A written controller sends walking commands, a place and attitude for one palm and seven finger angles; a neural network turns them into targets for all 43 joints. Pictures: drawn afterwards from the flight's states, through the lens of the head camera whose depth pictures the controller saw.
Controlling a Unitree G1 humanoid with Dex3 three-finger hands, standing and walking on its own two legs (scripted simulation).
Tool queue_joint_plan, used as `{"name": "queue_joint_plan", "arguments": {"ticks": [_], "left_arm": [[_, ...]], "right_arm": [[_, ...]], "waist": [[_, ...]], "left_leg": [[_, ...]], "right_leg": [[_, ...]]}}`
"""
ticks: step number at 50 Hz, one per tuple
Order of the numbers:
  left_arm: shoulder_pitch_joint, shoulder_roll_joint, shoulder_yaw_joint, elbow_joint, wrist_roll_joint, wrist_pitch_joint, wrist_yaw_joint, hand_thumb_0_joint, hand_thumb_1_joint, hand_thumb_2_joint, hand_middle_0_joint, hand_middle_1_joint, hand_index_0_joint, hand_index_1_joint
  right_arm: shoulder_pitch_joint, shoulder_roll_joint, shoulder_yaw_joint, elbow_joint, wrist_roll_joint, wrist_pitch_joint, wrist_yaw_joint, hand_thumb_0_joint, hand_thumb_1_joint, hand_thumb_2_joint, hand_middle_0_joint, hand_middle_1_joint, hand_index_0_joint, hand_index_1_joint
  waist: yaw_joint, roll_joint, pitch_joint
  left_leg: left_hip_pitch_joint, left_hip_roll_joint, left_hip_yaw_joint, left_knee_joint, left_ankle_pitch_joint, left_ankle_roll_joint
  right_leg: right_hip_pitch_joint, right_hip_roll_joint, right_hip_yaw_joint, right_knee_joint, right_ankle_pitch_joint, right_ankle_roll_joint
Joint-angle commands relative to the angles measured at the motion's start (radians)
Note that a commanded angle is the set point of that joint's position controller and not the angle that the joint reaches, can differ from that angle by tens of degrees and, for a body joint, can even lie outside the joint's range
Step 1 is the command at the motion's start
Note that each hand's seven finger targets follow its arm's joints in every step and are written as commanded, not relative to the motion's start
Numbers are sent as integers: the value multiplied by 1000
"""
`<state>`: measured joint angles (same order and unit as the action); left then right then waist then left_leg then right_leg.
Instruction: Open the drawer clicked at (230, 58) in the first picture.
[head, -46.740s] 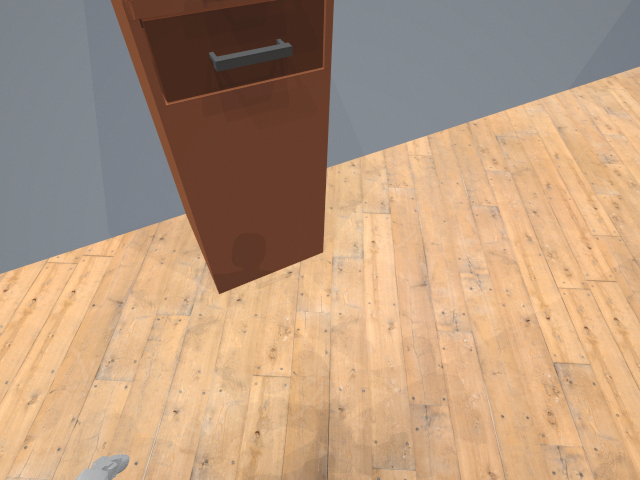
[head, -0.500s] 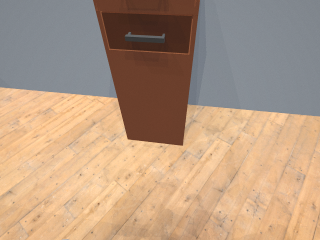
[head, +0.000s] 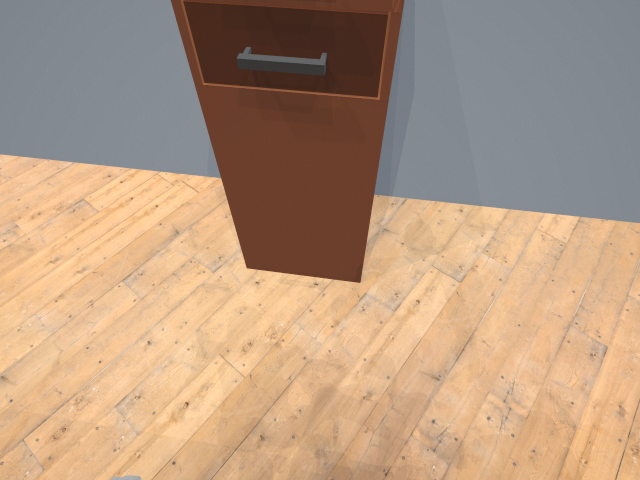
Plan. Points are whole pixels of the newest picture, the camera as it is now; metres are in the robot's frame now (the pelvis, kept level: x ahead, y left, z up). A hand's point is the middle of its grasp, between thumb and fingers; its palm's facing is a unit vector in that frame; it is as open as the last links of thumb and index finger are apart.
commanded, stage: look to check the result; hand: left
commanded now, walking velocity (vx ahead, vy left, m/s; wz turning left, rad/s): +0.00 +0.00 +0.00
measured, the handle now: (283, 59) +0.84 +0.11 +0.08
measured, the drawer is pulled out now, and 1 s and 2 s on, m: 0.00 0.00 0.00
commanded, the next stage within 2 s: turn to face it in 1.38 s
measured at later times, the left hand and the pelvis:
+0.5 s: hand out of the picture +0.10 +0.23 -0.16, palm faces -0.03 -0.94 -0.33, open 7.4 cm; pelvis +0.02 -0.01 +0.00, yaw +0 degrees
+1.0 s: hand out of the picture +0.09 +0.23 -0.16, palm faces -0.03 -0.94 -0.33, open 7.4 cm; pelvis +0.01 +0.00 +0.00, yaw +0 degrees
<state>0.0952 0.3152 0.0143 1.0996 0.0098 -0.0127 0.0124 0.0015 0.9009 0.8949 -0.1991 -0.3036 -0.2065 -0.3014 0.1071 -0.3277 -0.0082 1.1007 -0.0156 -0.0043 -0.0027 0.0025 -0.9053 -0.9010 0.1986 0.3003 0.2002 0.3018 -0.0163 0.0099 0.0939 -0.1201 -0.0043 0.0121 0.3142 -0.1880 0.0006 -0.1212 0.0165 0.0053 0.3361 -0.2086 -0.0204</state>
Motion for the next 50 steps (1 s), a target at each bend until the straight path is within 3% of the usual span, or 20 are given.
{"name": "queue_joint_plan", "arguments": {"ticks": [1,13,20,38,50], "left_arm": [[-8,205,36,-51,0,-23,12,0,900,900,-200,-300,-200,-300],[0,205,39,-55,2,-24,14,0,900,900,-200,-300,-200,-300],[-1,200,37,-57,0,-23,14,0,900,900,-200,-300,-200,-300],[14,200,37,-56,-1,-25,12,0,900,900,-200,-300,-200,-300],[4,194,32,-54,-1,-22,9,0,900,900,-200,-300,-200,-300]], "right_arm": [[-1,-188,-39,-50,3,-15,-17,0,-900,-900,200,300,200,300],[-17,-186,-41,-57,3,-12,-18,0,-900,-900,200,300,200,300],[-11,-177,-38,-53,2,-12,-19,0,-900,-900,200,300,200,300],[12,-175,-36,-45,5,-13,-22,0,-900,-900,200,300,200,300],[16,-174,-36,-41,2,-14,-19,0,-900,-900,200,300,200,300]], "waist": [[0,-7,-167],[2,-34,-151],[3,-8,-143],[5,-11,-138],[3,-1,-108]], "left_leg": [[95,128,-88,-5,313,17],[116,128,-83,-5,317,17],[106,126,-78,-12,311,14],[106,128,-78,-20,283,12],[85,129,-82,-47,214,12]], "right_leg": [[47,-136,99,-25,344,-28],[46,-134,99,-37,374,-26],[64,-139,97,-43,381,-25],[67,-135,102,-58,356,-27],[47,-132,104,-75,262,-22]]}}
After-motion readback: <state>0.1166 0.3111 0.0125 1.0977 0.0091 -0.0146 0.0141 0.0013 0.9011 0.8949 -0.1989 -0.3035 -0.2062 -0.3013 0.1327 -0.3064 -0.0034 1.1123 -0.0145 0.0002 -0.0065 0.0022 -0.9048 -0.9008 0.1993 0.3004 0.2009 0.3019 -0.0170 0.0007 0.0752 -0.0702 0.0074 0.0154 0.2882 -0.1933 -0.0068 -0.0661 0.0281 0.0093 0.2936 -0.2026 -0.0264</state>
